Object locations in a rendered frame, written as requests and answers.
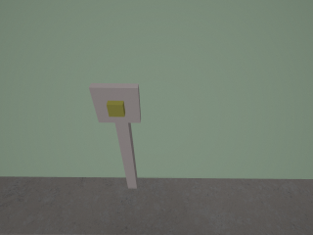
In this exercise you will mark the button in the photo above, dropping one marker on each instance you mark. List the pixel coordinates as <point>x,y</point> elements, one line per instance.
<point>116,109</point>

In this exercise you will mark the panel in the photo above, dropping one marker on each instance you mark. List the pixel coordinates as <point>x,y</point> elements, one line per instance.
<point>129,93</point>

